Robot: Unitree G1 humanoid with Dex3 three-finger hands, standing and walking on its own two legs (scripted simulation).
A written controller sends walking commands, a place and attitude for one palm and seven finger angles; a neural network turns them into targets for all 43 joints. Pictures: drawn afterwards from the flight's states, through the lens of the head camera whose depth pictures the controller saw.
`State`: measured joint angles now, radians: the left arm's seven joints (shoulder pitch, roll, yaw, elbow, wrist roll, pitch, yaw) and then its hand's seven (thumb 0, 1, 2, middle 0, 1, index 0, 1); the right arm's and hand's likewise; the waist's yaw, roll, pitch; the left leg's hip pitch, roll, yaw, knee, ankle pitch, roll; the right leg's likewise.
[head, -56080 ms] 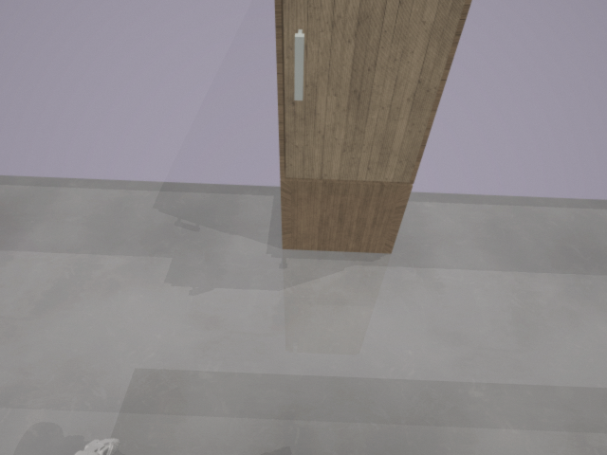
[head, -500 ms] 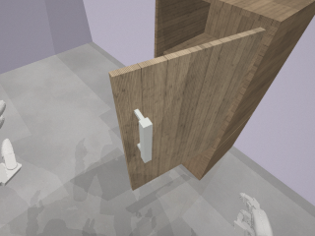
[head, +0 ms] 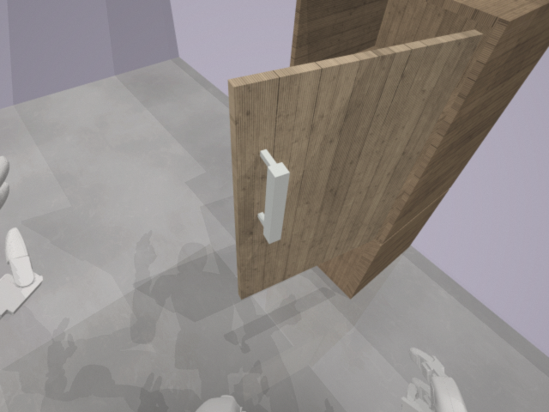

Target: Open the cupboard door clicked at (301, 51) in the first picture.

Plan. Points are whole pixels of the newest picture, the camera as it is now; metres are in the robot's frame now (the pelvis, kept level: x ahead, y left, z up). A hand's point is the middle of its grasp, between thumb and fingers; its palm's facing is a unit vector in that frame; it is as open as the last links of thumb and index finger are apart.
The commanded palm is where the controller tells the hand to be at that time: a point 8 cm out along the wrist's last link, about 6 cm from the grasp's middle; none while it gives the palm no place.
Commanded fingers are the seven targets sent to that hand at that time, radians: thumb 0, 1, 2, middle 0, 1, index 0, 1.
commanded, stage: step back with the hand held close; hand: left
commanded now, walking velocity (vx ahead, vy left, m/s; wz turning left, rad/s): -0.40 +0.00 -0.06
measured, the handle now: (269, 198) +0.42 +0.04 +0.07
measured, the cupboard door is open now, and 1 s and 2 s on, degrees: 78 78 78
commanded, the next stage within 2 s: stop stepping back and stand still in 0.16 s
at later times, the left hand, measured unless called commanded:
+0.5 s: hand out of the picture +0.08 +0.24 +0.18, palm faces +0.28 -0.82 -0.50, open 7.4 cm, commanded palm +0.02 +0.29 +0.19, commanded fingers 0.00 0.90 0.90 -0.20 -0.30 -0.20 -0.30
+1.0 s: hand out of the picture +0.03 +0.24 +0.18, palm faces +0.35 -0.80 -0.49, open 7.4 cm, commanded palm -0.01 +0.27 +0.19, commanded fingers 0.00 0.90 0.90 -0.20 -0.30 -0.20 -0.30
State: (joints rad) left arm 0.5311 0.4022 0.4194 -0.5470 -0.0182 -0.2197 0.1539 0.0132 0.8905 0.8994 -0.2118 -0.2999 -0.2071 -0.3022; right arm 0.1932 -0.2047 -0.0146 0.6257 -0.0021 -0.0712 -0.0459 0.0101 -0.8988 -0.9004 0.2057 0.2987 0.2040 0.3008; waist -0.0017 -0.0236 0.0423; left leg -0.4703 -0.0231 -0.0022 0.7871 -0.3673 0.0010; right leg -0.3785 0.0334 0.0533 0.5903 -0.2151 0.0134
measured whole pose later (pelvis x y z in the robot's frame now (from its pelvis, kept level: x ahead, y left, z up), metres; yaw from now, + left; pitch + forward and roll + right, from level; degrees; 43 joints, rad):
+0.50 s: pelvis -0.14 +0.00 +0.01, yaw -5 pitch +2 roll -2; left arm 0.63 0.49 0.45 -0.62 -0.08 -0.16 0.13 0.01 0.89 0.90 -0.21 -0.30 -0.21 -0.30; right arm 0.17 -0.17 0.04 0.61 -0.01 -0.09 -0.02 0.01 -0.90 -0.90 0.21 0.30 0.21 0.30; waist 0.00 -0.02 -0.01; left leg -0.58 0.02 0.02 0.69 -0.22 -0.02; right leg -0.09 0.05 -0.03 0.44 -0.38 -0.04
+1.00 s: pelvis -0.18 +0.00 +0.02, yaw -8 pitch -1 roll +1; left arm 0.56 0.40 0.42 -0.42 -0.02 -0.23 0.15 0.01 0.89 0.90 -0.22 -0.30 -0.21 -0.30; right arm 0.27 -0.20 0.01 0.69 -0.02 -0.11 -0.05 0.01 -0.90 -0.90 0.21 0.30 0.20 0.30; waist 0.02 -0.01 -0.03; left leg -0.52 -0.01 0.02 1.04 -0.32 0.00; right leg -0.20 0.02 -0.06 0.49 -0.28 -0.07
